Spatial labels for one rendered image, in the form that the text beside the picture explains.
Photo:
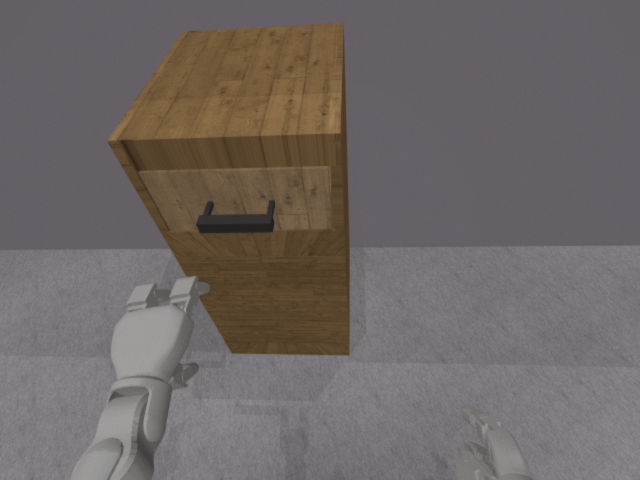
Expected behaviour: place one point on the drawer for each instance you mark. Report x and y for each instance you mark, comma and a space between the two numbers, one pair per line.
303, 195

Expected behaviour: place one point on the left robot forearm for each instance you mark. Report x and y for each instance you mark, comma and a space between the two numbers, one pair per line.
130, 429

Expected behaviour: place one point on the handle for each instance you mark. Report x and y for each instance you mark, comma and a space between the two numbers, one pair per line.
242, 223

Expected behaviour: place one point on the right robot hand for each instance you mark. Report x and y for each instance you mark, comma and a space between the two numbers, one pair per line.
501, 456

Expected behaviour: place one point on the cabinet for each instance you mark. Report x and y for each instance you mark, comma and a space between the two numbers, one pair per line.
253, 98

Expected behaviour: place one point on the left robot hand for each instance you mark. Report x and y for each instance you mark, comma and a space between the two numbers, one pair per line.
150, 340

